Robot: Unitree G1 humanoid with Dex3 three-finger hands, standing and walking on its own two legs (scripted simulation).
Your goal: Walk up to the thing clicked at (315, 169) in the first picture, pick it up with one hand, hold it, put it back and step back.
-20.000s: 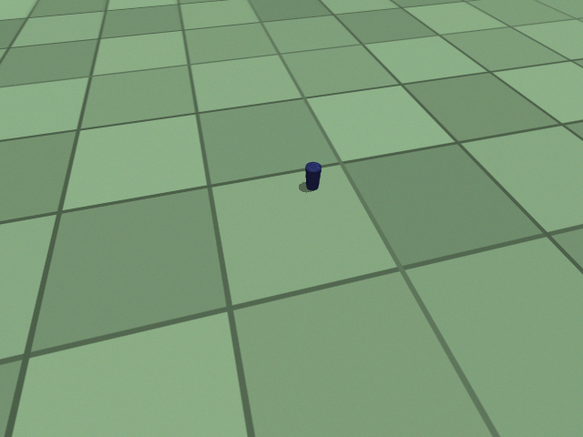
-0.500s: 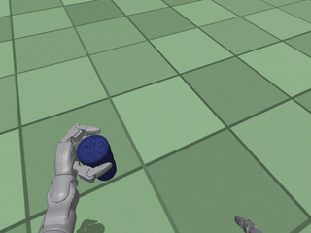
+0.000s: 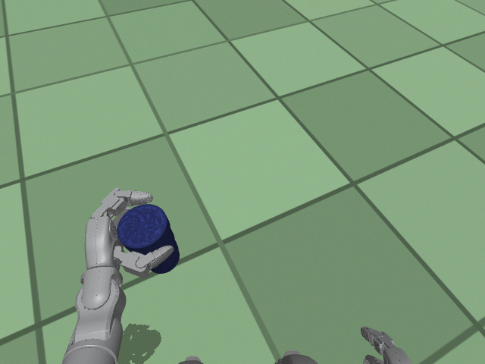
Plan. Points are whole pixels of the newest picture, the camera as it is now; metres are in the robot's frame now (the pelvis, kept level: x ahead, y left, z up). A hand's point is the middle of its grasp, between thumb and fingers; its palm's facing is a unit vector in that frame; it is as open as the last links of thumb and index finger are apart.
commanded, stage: crouch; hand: left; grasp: from the side
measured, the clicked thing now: (153, 243) +0.34 +0.16 -0.02
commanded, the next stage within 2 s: lower in 1.64 s
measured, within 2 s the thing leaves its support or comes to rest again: neither
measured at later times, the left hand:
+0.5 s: hand (159, 264) +0.38 +0.19 -0.23, palm faces +0.19 -0.98 -0.04, open 11.0 cm
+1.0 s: hand (166, 277) +0.41 +0.21 -0.41, palm faces +0.22 -0.97 -0.04, open 11.0 cm
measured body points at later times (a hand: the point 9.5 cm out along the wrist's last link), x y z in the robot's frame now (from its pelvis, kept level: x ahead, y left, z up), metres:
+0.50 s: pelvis -0.04 +0.00 -0.20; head +0.13 +0.02 +0.22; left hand +0.36 +0.24 -0.22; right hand +0.08 -0.27 -0.33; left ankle +0.01 +0.13 -0.69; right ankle +0.03 -0.12 -0.69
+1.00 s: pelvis -0.08 +0.01 -0.36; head +0.14 +0.04 +0.03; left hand +0.39 +0.26 -0.41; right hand -0.02 -0.27 -0.48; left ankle +0.01 +0.13 -0.69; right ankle +0.03 -0.12 -0.69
